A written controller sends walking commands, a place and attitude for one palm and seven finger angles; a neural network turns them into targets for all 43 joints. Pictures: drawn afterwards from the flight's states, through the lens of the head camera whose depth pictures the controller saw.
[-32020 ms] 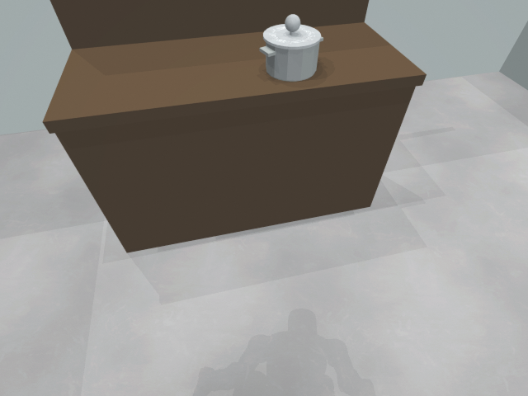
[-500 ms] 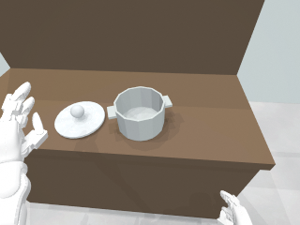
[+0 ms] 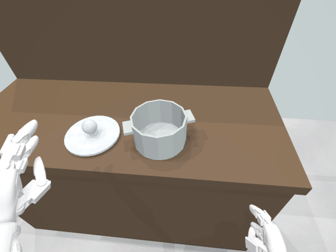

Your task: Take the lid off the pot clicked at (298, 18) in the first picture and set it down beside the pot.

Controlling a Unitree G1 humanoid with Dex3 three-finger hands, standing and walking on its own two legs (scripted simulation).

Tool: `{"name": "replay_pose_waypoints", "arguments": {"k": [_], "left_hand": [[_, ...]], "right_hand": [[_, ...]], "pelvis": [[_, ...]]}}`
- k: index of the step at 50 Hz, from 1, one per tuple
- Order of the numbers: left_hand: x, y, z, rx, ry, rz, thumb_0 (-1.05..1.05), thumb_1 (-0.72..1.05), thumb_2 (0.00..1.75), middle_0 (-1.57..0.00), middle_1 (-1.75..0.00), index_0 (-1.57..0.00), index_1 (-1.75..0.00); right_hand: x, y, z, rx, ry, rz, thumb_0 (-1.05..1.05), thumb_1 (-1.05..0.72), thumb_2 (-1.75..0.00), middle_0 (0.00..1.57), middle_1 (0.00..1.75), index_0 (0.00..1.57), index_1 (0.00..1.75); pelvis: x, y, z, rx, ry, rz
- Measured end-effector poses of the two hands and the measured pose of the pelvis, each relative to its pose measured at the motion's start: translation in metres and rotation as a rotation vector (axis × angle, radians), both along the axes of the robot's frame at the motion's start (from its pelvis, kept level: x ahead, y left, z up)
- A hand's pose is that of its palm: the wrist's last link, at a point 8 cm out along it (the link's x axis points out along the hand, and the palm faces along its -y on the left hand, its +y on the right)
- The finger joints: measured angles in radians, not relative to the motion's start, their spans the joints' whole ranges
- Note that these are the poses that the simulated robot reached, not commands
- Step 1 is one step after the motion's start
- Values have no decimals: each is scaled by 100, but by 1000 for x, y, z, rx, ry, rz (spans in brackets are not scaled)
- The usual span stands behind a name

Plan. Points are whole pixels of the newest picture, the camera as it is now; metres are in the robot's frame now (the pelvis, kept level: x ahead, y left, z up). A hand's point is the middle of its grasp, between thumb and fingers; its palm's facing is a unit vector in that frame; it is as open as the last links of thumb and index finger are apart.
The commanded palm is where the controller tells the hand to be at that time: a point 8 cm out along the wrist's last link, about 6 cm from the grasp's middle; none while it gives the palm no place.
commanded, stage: draw the hand back to the body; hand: left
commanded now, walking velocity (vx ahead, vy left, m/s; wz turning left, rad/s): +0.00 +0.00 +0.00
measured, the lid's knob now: (89, 126) +0.47 +0.33 +0.01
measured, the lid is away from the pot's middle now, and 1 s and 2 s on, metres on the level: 0.24 0.24 0.24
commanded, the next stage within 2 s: step back with the hand held close in 0.08 s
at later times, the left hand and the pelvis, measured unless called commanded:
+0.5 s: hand (54, 185) +0.19 +0.24 +0.14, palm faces +0.21 -0.85 -0.48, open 7.4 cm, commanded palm +0.12 +0.30 +0.18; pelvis -0.02 +0.02 +0.00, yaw -2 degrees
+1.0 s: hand (29, 215) +0.13 +0.25 +0.15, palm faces +0.28 -0.83 -0.48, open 7.4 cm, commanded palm +0.06 +0.30 +0.18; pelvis -0.07 +0.02 -0.01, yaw -1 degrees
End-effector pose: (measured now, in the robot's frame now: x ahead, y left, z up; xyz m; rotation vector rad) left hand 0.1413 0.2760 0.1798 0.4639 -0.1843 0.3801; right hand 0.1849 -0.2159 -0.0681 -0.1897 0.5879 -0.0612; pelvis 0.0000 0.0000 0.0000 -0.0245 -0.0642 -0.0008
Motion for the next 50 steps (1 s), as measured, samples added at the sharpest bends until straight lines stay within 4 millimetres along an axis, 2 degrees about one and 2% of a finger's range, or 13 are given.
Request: {"name": "replay_pose_waypoints", "arguments": {"k": [6, 12, 16, 22, 25, 29, 36, 40, 44, 50], "left_hand": [[1, 3, -3, -9, 6, 17, 2, 89, 90, -21, -30, -21, -30], [6, 6, 6, 19, -31, -6, 2, 88, 90, -22, -30, -21, -30], [17, 19, 10, 62, -67, -16, 2, 88, 90, -21, -30, -21, -30], [26, 12, -15, 40, 29, -129, 1, 89, 90, -21, -30, -21, -30], [19, 9, -19, 68, 66, -188, 2, 89, 90, -21, -30, -21, -30], [3, 15, -9, 134, 38, -201, 2, 88, 90, -22, -30, -22, -30], [-17, 20, 10, 142, -93, -98, 2, 88, 90, -22, -30, -21, -30], [-19, 13, 2, 84, -110, -73, 1, 89, 90, -21, -30, -21, -30], [-24, 5, -11, 49, -72, -109, 1, 89, 90, -21, -30, -21, -30], [-45, 12, -11, 108, -41, -159, 2, 88, 90, -22, -30, -21, -30]], "right_hand": [[5, 7, 2, -2, -9, 17, 2, -91, -90, 20, 30, 20, 30], [5, 10, 2, -5, 0, 17, 1, -90, -90, 20, 30, 21, 30], [-5, 7, 3, -31, 53, -14, 1, -90, -90, 20, 30, 21, 30], [-31, -5, 5, -68, 104, -90, 1, -90, -90, 20, 30, 21, 30], [-46, -8, 5, -75, 119, -127, 1, -90, -90, 20, 30, 21, 30], [-60, -7, 3, -78, 131, -148, 1, -91, -90, 20, 30, 20, 30], [-65, 3, -10, -35, 106, -107, 1, -91, -90, 20, 30, 20, 30], [-68, 5, -16, -12, 102, -83, 1, -90, -90, 20, 30, 21, 30], [-79, 0, -13, -33, 110, -90, 1, -90, -90, 20, 30, 21, 30], [-104, -9, 1, -96, 112, -136, 1, -90, -90, 20, 30, 21, 30]], "pelvis": [[1, 1, 0, -1, 1, 0], [4, 4, -1, -1, 7, -9], [-3, 6, 0, 5, 30, -24], [-15, 17, -1, 17, 58, -36], [-19, 21, -3, 20, 65, -32], [-22, 22, -7, 24, 63, -21], [-30, 18, -12, 27, 39, -25], [-40, 13, -14, 18, 40, -15], [-55, 12, -15, 9, 49, -6], [-68, 18, -14, 9, 58, -9]]}}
